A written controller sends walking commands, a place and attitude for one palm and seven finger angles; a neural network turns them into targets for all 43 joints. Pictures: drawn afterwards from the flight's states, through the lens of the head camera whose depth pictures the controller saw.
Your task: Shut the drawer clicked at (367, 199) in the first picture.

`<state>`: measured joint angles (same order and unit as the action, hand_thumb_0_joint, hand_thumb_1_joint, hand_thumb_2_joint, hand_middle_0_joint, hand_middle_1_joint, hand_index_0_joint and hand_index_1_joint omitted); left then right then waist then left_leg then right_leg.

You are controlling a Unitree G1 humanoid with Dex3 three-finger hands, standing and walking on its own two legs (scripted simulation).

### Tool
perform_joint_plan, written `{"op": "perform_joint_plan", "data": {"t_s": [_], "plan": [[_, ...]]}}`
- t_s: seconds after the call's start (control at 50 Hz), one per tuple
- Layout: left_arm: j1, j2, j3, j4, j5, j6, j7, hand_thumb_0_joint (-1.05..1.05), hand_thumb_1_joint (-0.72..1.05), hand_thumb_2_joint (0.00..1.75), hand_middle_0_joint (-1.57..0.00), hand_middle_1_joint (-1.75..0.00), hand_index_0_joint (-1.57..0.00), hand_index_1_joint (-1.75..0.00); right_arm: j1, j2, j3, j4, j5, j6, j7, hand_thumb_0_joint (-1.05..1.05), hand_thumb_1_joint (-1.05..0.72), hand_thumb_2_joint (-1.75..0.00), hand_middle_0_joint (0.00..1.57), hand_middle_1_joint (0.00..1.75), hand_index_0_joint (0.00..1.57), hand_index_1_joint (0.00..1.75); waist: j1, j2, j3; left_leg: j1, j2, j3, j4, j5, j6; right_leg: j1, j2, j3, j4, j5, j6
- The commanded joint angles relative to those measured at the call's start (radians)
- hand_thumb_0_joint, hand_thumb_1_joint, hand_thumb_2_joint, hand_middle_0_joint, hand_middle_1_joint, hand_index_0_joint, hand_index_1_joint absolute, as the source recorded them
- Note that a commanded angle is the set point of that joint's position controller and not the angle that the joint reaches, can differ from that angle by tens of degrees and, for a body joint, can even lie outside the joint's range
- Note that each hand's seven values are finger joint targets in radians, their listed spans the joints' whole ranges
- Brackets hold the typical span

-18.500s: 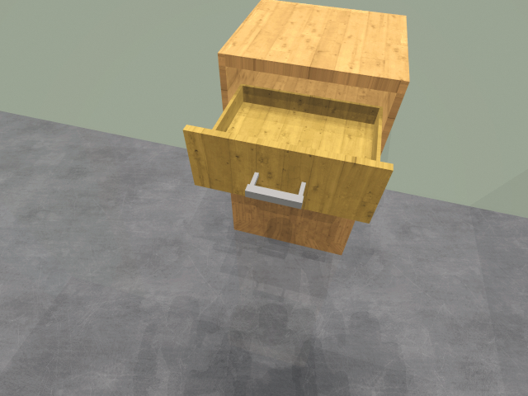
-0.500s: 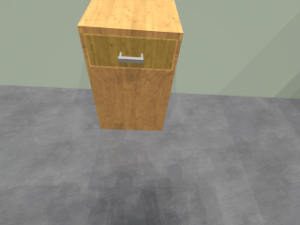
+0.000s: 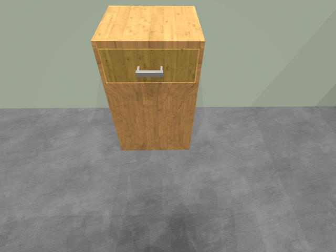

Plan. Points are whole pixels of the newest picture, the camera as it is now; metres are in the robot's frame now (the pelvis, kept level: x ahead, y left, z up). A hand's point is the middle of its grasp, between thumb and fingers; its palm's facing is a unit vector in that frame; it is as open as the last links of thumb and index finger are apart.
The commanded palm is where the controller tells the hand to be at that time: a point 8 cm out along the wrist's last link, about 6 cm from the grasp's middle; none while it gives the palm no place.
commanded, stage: let the arm hang, fingers relaxed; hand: left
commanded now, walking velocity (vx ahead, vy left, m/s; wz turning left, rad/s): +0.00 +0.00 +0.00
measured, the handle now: (149, 70) +0.89 +0.14 -0.07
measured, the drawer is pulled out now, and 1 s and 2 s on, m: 0.00 0.00 0.00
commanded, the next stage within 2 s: look to check the result in 0.28 s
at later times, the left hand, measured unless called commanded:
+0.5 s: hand out of the picture +0.00 +0.17 -0.17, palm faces +0.02 -0.98 -0.20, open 7.4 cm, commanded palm none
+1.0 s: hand out of the picture +0.05 +0.17 -0.17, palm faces +0.00 -0.97 -0.24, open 7.4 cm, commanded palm none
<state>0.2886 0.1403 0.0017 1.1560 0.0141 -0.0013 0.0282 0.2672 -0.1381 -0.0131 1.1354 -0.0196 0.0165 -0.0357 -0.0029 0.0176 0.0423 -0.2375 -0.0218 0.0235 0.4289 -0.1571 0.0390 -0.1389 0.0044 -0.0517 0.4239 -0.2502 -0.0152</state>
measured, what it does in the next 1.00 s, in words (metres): stands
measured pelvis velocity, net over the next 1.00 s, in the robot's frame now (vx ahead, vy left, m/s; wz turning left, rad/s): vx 0.02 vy -0.03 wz -0.01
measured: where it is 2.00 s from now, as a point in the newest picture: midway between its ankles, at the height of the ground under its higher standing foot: outside the picture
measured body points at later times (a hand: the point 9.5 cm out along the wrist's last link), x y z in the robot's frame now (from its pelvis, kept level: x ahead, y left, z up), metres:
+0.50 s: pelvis +0.01 -0.01 +0.00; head +0.02 -0.01 +0.45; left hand +0.00 +0.22 -0.16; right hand -0.01 -0.23 -0.16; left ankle +0.05 +0.09 -0.74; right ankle -0.01 -0.11 -0.74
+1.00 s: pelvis +0.02 -0.03 +0.00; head +0.03 -0.03 +0.45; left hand +0.05 +0.22 -0.15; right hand +0.05 -0.27 -0.16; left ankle +0.05 +0.09 -0.74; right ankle -0.01 -0.11 -0.74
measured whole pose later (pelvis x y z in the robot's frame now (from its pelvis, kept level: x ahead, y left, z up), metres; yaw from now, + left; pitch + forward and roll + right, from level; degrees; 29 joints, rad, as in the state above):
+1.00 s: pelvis +0.02 -0.03 +0.00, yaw +0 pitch -2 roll +0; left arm 0.20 0.20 0.01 1.15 0.01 -0.02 0.02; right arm 0.19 -0.21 -0.02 1.14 -0.02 0.00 -0.03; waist -0.01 0.01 0.06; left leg -0.20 0.01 0.01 0.39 -0.16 0.00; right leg -0.09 0.04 -0.06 0.37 -0.25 -0.05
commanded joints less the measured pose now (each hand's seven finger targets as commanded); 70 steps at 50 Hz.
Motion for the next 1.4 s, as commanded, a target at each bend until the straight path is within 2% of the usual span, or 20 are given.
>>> {"op": "perform_joint_plan", "data": {"t_s": [0.0, 0.08, 0.1, 0.16, 0.3, 0.4, 0.5, 0.74, 0.78, 0.9, 0.98, 1.12, 1.18, 1.38], "plan": [[0.069, 0.100, 0.023, -0.019, -0.004, -0.007, 0.009, 0.00, 0.90, 0.90, -0.20, -0.30, -0.20, -0.30, 0.072, -0.094, -0.017, -0.017, 0.001, -0.018, -0.007, 0.00, -0.90, -0.90, 0.20, 0.30, 0.20, 0.30, -0.003, -0.014, 0.066, 0.009, 0.114, -0.131, -0.110, -0.057, 0.014, -0.099, -0.091, 0.093, -0.112, -0.050, -0.036], [0.060, 0.107, 0.028, -0.029, -0.004, -0.011, 0.009, 0.00, 0.90, 0.90, -0.20, -0.30, -0.20, -0.30, 0.080, -0.097, -0.018, -0.017, 0.001, -0.022, -0.008, 0.00, -0.90, -0.90, 0.20, 0.30, 0.20, 0.30, -0.004, -0.001, 0.046, 0.020, 0.114, -0.124, -0.098, -0.010, 0.012, -0.083, -0.092, 0.095, -0.109, -0.023, -0.037], [0.055, 0.100, 0.027, -0.029, -0.005, -0.010, 0.010, 0.00, 0.90, 0.90, -0.20, -0.30, -0.20, -0.30, 0.077, -0.089, -0.017, -0.014, 0.000, -0.022, -0.008, 0.00, -0.90, -0.90, 0.20, 0.30, 0.20, 0.30, -0.003, -0.003, 0.063, 0.013, 0.114, -0.123, -0.102, -0.018, 0.011, -0.089, -0.094, 0.091, -0.111, -0.026, -0.037], [0.050, 0.104, 0.029, -0.031, -0.006, -0.011, 0.008, 0.00, 0.90, 0.90, -0.20, -0.30, -0.20, -0.30, 0.078, -0.094, -0.018, -0.013, 0.001, -0.024, -0.009, 0.00, -0.90, -0.90, 0.20, 0.30, 0.20, 0.30, -0.004, 0.011, 0.057, 0.018, 0.115, -0.121, -0.102, -0.009, 0.011, -0.084, -0.094, 0.098, -0.112, -0.014, -0.037], [0.035, 0.115, 0.034, -0.034, -0.005, -0.010, 0.006, 0.00, 0.90, 0.90, -0.20, -0.30, -0.20, -0.30, 0.078, -0.109, -0.022, -0.015, 0.001, -0.023, -0.010, 0.00, -0.90, -0.90, 0.20, 0.30, 0.20, 0.30, -0.007, 0.007, 0.057, 0.018, 0.122, -0.133, -0.115, -0.052, 0.013, -0.088, -0.089, 0.096, -0.114, -0.043, -0.041], [0.028, 0.127, 0.034, -0.032, -0.005, -0.016, 0.006, 0.00, 0.90, 0.90, -0.20, -0.30, -0.20, -0.30, 0.066, -0.124, -0.026, -0.017, 0.002, -0.025, -0.010, 0.00, -0.90, -0.90, 0.20, 0.30, 0.20, 0.30, -0.008, -0.020, 0.040, 0.050, 0.121, -0.118, -0.094, 0.010, 0.011, -0.086, -0.096, 0.102, -0.121, -0.008, -0.043], [0.022, 0.141, 0.034, -0.030, -0.006, -0.018, 0.006, 0.00, 0.90, 0.90, -0.20, -0.30, -0.20, -0.30, 0.047, -0.135, -0.025, -0.015, 0.004, -0.026, -0.010, 0.00, -0.90, -0.90, 0.20, 0.30, 0.20, 0.30, -0.008, -0.009, 0.031, 0.071, 0.122, -0.110, -0.083, 0.047, 0.010, -0.081, -0.101, 0.105, -0.127, 0.018, -0.043], [-0.020, 0.176, 0.036, -0.032, -0.005, -0.021, 0.003, 0.00, 0.90, 0.90, -0.20, -0.30, -0.20, -0.30, -0.006, -0.173, -0.026, -0.017, 0.003, -0.025, -0.007, 0.00, -0.90, -0.90, 0.20, 0.30, 0.20, 0.30, -0.009, -0.013, 0.032, 0.082, 0.125, -0.107, -0.086, 0.056, 0.002, -0.069, -0.107, 0.115, -0.152, 0.029, -0.039], [-0.024, 0.187, 0.037, -0.035, -0.005, -0.025, 0.003, 0.00, 0.90, 0.90, -0.20, -0.30, -0.20, -0.30, -0.013, -0.184, -0.028, -0.022, 0.003, -0.026, -0.006, 0.00, -0.90, -0.90, 0.20, 0.30, 0.20, 0.30, -0.010, -0.023, 0.012, 0.094, 0.124, -0.104, -0.076, 0.087, 0.000, -0.057, -0.111, 0.118, -0.153, 0.067, -0.038], [-0.049, 0.203, 0.039, -0.042, -0.006, -0.027, 0.002, 0.00, 0.90, 0.90, -0.20, -0.30, -0.20, -0.30, -0.041, -0.200, -0.026, -0.022, 0.002, -0.027, -0.006, 0.00, -0.90, -0.90, 0.20, 0.30, 0.20, 0.30, -0.008, -0.009, 0.015, 0.098, 0.129, -0.102, -0.080, 0.109, -0.003, -0.043, -0.115, 0.116, -0.156, 0.113, -0.035], [-0.062, 0.218, 0.043, -0.049, -0.006, -0.030, 0.002, 0.00, 0.90, 0.90, -0.20, -0.30, -0.20, -0.30, -0.048, -0.216, -0.028, -0.027, 0.004, -0.031, -0.007, 0.00, -0.90, -0.90, 0.20, 0.30, 0.20, 0.30, -0.007, -0.010, -0.024, 0.115, 0.134, -0.102, -0.078, 0.148, -0.003, -0.009, -0.116, 0.115, -0.149, 0.176, -0.032], [-0.085, 0.236, 0.045, -0.053, -0.007, -0.029, 0.001, 0.00, 0.90, 0.90, -0.20, -0.30, -0.20, -0.30, -0.067, -0.231, -0.026, -0.027, 0.002, -0.030, -0.006, 0.00, -0.90, -0.90, 0.20, 0.30, 0.20, 0.30, -0.007, -0.014, -0.005, 0.114, 0.135, -0.099, -0.091, 0.139, -0.008, -0.007, -0.117, 0.115, -0.161, 0.178, -0.030], [-0.086, 0.244, 0.047, -0.055, -0.006, -0.030, 0.001, 0.00, 0.90, 0.90, -0.20, -0.30, -0.20, -0.30, -0.069, -0.239, -0.026, -0.029, 0.004, -0.031, -0.005, 0.00, -0.90, -0.90, 0.20, 0.30, 0.20, 0.30, -0.006, -0.017, -0.023, 0.123, 0.135, -0.100, -0.089, 0.148, -0.008, 0.007, -0.118, 0.117, -0.164, 0.190, -0.028], [-0.098, 0.264, 0.049, -0.058, -0.007, -0.032, 0.001, 0.00, 0.90, 0.90, -0.20, -0.30, -0.20, -0.30, -0.080, -0.255, -0.027, -0.029, 0.005, -0.030, -0.005, 0.00, -0.90, -0.90, 0.20, 0.30, 0.20, 0.30, -0.006, -0.028, -0.025, 0.134, 0.137, -0.092, -0.093, 0.160, -0.011, 0.016, -0.122, 0.119, -0.170, 0.230, -0.021]]}}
